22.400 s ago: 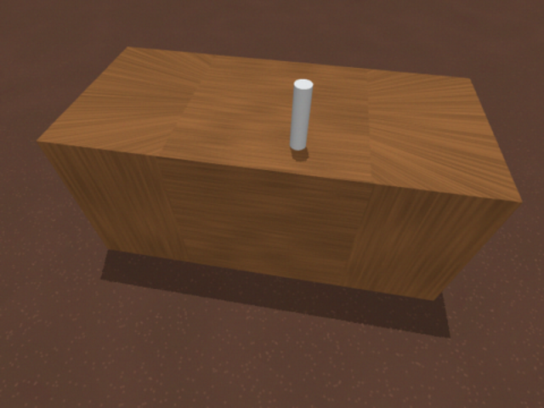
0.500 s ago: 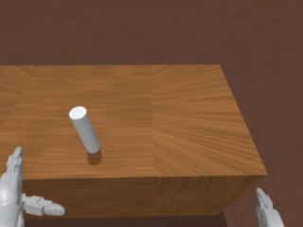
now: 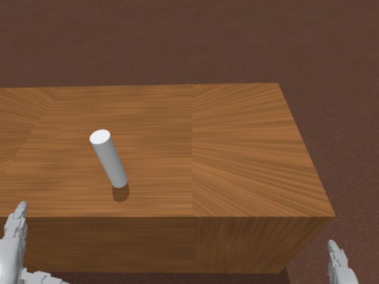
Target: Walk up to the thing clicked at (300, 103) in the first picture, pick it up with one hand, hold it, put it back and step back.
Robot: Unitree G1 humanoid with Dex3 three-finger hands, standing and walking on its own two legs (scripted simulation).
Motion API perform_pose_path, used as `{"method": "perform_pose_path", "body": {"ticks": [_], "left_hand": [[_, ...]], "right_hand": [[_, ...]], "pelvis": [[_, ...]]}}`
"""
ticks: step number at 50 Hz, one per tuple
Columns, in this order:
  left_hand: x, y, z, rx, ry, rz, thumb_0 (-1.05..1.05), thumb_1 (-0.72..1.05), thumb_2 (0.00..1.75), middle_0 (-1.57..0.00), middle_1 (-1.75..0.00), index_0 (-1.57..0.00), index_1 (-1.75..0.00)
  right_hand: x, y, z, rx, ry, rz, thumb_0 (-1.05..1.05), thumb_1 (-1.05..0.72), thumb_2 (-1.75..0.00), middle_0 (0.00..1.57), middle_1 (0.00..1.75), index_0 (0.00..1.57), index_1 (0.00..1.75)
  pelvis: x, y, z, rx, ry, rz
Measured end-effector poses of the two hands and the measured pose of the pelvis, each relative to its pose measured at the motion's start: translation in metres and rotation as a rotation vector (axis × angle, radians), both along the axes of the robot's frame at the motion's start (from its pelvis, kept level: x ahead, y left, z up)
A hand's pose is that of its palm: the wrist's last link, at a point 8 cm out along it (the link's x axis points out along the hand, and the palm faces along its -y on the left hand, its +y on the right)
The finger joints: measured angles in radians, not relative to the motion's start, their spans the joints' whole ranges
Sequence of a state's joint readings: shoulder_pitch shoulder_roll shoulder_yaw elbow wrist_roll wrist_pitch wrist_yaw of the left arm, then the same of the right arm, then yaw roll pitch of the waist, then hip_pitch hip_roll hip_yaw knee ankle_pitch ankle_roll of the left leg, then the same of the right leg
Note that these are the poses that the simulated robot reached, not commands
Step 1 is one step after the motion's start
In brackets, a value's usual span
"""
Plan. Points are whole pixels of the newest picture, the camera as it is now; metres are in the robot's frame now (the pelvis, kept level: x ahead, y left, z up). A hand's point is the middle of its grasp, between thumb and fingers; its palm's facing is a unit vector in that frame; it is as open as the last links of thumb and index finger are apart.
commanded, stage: sink last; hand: left
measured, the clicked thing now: (111, 161) +0.44 +0.24 -0.04
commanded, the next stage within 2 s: home in 0.06 s
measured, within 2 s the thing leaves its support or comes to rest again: neither
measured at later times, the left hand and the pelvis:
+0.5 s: hand (86, 270) +0.17 +0.22 -0.05, palm faces +0.19 -0.95 -0.26, open 17.4 cm; pelvis +0.00 +0.02 +0.00, yaw +0 degrees
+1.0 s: hand (106, 270) +0.18 +0.19 -0.07, palm faces +0.10 -0.96 -0.26, open 17.5 cm; pelvis +0.01 +0.01 -0.01, yaw -1 degrees
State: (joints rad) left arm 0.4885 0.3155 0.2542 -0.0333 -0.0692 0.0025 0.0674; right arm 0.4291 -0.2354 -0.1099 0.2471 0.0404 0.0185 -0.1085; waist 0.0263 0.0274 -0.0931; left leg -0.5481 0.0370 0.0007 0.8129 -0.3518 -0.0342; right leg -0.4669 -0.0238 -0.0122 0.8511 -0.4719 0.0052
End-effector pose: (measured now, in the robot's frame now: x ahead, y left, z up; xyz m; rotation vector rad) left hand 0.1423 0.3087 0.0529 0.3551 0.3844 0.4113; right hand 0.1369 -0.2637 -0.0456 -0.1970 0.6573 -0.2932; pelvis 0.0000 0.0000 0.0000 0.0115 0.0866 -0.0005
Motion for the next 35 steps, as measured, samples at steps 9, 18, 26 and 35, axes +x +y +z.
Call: {"method": "perform_pose_path", "body": {"ticks": [9, 18, 26, 35], "left_hand": [[-0.013, 0.022, -0.030, -0.011, 0.106, 0.079, -0.01, -0.53, 0.01, -0.07, -0.06, -0.08, -0.05], [0.000, 0.003, -0.039, -0.070, 0.065, 0.019, -0.01, -0.54, 0.04, -0.07, -0.07, -0.07, -0.06], [0.002, -0.047, -0.080, -0.224, 0.181, -0.088, -0.01, -0.53, 0.06, -0.06, -0.07, -0.06, -0.06], [0.015, -0.076, -0.103, -0.291, 0.250, -0.156, -0.01, -0.55, 0.05, -0.06, -0.06, -0.06, -0.06]], "right_hand": [[-0.005, 0.003, -0.004, -0.015, 0.038, 0.023, -0.01, 0.48, -0.06, 0.06, 0.06, 0.06, 0.05], [0.009, 0.034, 0.006, 0.006, -0.021, 0.086, -0.01, 0.21, -0.29, 0.11, 0.14, 0.11, 0.14], [0.019, 0.067, 0.000, 0.082, -0.028, 0.128, 0.00, -0.32, -0.59, 0.15, 0.22, 0.15, 0.21], [0.013, 0.049, 0.005, 0.022, -0.006, 0.084, 0.01, -0.76, -0.83, 0.19, 0.28, 0.19, 0.28]], "pelvis": [[-0.005, 0.003, -0.002, 0.000, 0.013, -0.002], [-0.003, 0.009, 0.000, -0.007, 0.007, -0.003], [-0.001, 0.016, -0.002, -0.013, 0.024, -0.006], [0.003, 0.015, -0.005, -0.014, 0.033, -0.014]]}}
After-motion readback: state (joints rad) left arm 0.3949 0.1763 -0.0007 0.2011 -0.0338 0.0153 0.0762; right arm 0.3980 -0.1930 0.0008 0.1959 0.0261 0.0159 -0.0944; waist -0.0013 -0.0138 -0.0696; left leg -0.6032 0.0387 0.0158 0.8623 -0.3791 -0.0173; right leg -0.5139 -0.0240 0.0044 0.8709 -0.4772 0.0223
